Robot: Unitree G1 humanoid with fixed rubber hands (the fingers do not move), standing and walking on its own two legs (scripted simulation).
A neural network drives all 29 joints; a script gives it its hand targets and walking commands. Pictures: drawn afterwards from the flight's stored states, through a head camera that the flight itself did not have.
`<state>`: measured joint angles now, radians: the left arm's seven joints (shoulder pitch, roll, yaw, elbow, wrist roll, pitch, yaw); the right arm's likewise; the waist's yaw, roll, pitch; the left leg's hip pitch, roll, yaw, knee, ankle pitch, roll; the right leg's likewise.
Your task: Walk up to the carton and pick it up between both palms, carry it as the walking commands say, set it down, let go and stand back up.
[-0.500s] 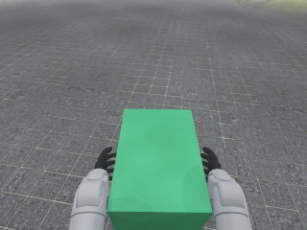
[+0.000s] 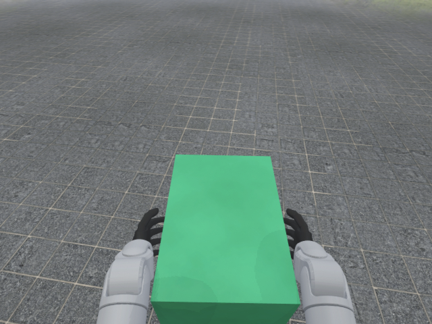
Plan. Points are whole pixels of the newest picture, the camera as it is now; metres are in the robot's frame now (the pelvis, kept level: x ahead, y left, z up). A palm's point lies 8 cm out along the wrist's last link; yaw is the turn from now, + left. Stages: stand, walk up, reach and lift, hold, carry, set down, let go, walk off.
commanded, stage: hold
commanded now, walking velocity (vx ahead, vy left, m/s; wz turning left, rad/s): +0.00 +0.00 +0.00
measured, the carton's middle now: (221, 251) +0.32 -0.01 -0.03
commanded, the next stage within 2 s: carry in 0.44 s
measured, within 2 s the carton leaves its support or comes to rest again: neither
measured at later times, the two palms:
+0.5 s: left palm (142, 243) +0.29 +0.14 +0.05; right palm (301, 241) +0.29 -0.15 +0.05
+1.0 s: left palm (132, 197) +0.36 +0.17 +0.09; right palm (279, 190) +0.38 -0.12 +0.09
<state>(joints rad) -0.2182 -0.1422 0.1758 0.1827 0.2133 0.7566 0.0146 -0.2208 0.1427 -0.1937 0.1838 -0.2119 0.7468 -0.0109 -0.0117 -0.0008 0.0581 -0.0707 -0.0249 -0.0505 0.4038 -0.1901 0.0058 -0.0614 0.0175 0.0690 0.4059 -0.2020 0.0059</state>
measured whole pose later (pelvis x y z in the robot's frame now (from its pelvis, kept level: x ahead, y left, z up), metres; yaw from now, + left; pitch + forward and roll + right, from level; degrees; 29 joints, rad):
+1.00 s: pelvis +0.13 +0.01 -0.01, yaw +6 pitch +5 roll -1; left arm -0.02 -0.13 0.02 -0.47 0.03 1.17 0.16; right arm 0.00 0.13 -0.05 -0.50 -0.03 1.17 -0.16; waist 0.00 0.05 -0.15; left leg -0.25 0.02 0.02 0.59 -0.39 -0.01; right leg -0.36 -0.02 -0.19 0.49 -0.20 -0.05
